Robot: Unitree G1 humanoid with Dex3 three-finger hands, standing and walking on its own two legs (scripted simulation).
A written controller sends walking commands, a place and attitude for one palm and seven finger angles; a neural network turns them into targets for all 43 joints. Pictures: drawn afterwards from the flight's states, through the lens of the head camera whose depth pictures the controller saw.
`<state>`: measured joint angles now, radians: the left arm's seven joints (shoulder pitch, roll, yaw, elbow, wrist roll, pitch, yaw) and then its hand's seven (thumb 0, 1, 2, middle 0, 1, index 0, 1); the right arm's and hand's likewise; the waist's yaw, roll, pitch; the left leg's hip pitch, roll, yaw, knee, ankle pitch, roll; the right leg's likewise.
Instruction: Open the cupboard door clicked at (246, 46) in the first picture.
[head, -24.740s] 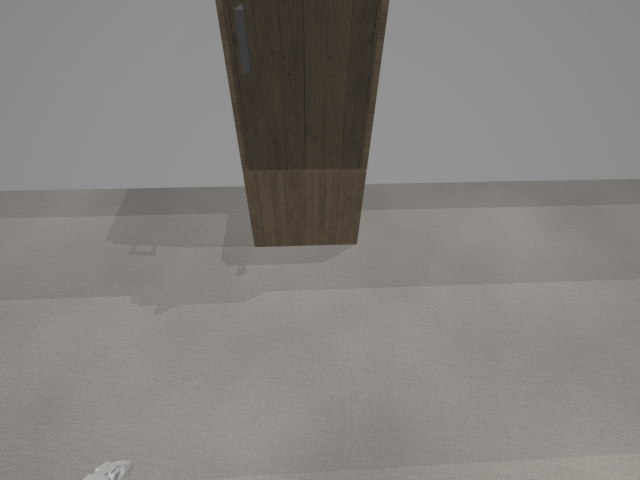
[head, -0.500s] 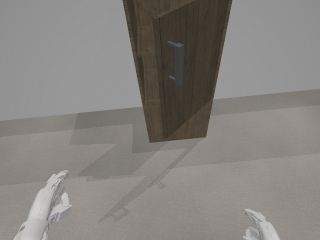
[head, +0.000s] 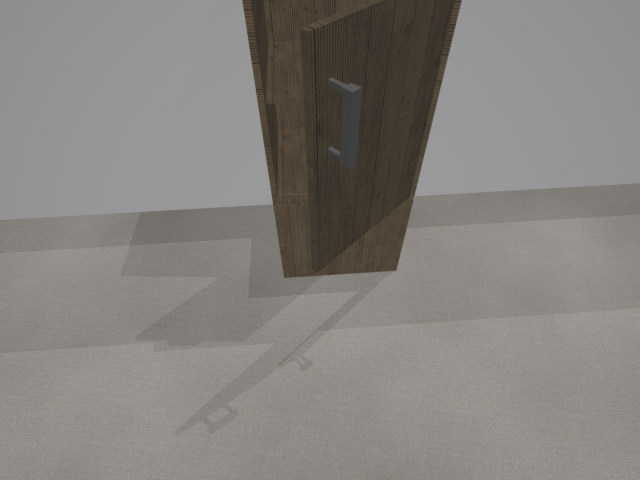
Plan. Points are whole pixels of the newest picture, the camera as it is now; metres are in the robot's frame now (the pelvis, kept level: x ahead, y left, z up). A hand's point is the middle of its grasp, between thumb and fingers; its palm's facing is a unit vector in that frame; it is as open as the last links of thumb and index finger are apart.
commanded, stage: let the arm hang, fingers relaxed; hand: left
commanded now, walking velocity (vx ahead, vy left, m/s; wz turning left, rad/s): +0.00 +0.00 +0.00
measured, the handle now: (341, 124) +0.65 +0.00 +0.09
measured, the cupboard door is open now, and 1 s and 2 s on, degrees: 41 41 41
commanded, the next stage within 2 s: look to check the result in 0.46 s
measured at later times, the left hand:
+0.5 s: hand out of the picture +0.05 +0.18 -0.17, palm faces -0.01 -0.98 -0.21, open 7.4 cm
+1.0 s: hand out of the picture +0.07 +0.20 -0.16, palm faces -0.01 -0.96 -0.28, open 7.4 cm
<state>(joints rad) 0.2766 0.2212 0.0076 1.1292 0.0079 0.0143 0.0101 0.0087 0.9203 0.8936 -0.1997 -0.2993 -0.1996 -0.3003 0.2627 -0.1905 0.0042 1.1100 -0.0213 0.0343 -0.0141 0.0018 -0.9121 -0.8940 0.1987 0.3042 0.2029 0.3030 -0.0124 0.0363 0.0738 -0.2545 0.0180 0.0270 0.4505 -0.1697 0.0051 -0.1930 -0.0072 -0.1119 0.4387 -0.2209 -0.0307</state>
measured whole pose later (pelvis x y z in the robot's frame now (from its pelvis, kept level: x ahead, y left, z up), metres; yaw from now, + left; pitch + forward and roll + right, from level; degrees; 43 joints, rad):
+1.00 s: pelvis +0.04 -0.02 +0.01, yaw +0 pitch -1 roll +0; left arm 0.19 0.23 0.02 1.14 0.01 -0.02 0.01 0.01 0.91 0.89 -0.20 -0.30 -0.20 -0.30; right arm 0.15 -0.24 0.00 1.14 -0.02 0.01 -0.02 0.00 -0.91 -0.89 0.20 0.30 0.20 0.30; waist -0.01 0.03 0.06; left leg -0.15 0.02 0.03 0.35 -0.17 -0.02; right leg -0.10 0.01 -0.10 0.36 -0.23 -0.04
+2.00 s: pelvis +0.02 -0.03 -0.01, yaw -23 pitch +1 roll +1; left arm 0.14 0.22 0.08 0.93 0.02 0.03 -0.01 0.01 0.91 0.89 -0.20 -0.30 -0.20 -0.30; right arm 0.16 -0.24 -0.06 0.96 -0.01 0.07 -0.02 0.00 -0.91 -0.89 0.20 0.30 0.21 0.30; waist 0.00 0.04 0.14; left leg -0.43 0.11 0.10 1.04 -0.52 -0.05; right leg -0.33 0.00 0.01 0.63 -0.33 -0.02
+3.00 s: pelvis +0.12 -0.09 -0.01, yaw -60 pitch +2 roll -1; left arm 0.26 0.23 0.07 0.95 0.02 0.03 -0.04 0.01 0.90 0.89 -0.20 -0.30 -0.20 -0.30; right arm 0.17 -0.22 -0.03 0.87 -0.03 -0.03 -0.01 0.00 -0.91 -0.89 0.20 0.30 0.20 0.30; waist 0.01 -0.04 0.06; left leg -0.32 0.04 0.08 0.60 -0.32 -0.01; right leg -0.29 0.06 0.14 0.73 -0.47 -0.01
